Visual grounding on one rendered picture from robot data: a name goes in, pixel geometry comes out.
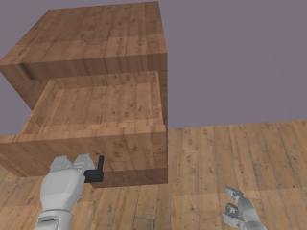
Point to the handle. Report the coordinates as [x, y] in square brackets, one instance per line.
[96, 175]

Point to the drawer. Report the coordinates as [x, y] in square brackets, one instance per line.
[118, 116]

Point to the robot left forearm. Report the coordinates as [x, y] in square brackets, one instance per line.
[54, 219]

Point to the robot right forearm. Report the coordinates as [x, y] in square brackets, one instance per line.
[253, 225]

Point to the robot right hand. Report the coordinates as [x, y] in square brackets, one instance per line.
[237, 216]

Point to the cabinet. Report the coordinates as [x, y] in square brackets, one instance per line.
[92, 41]

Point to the robot left hand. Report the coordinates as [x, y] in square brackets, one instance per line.
[62, 187]

